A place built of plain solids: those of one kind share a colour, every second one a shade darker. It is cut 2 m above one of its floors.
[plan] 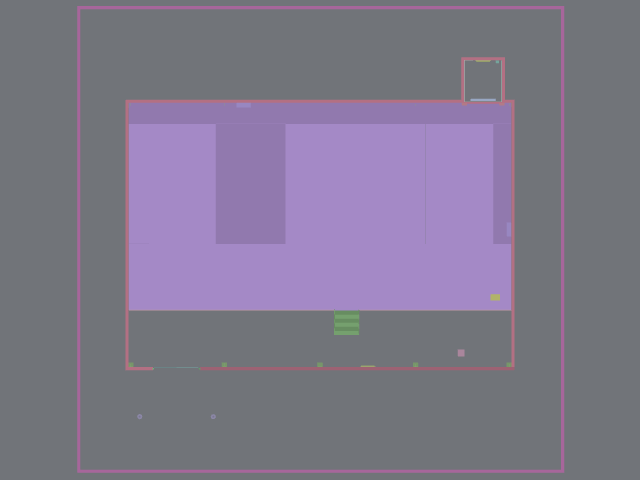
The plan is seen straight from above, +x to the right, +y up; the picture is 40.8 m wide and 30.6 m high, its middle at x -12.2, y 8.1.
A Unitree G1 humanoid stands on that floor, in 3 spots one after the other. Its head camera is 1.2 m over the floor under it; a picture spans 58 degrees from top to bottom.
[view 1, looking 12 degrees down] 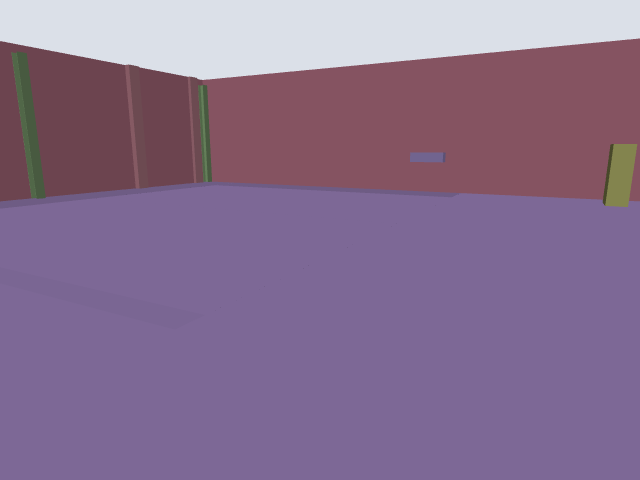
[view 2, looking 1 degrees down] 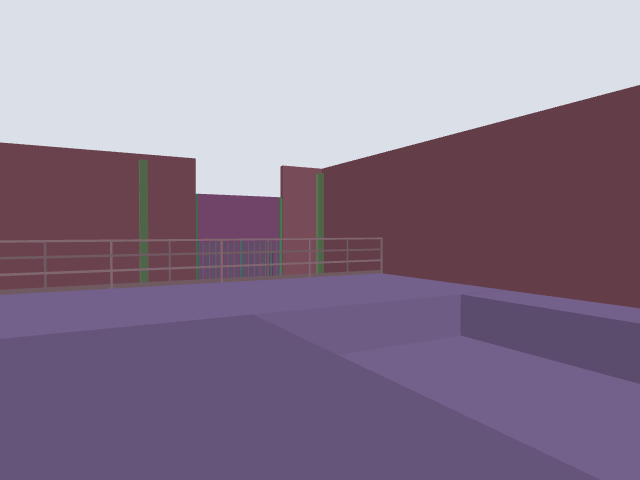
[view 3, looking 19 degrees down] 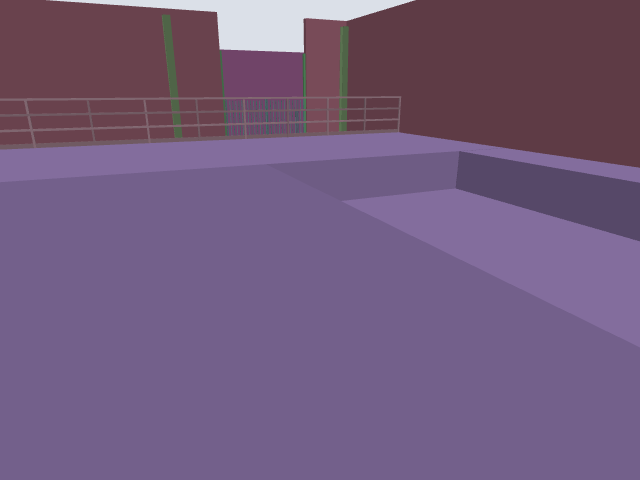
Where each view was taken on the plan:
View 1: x -12.20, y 5.70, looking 28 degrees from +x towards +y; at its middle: raised_floor_bank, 5.78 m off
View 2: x -16.65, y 13.85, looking -119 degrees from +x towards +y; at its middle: steel_column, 15.58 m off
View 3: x -16.65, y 15.10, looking -114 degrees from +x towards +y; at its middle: raised_floor_bank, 3.69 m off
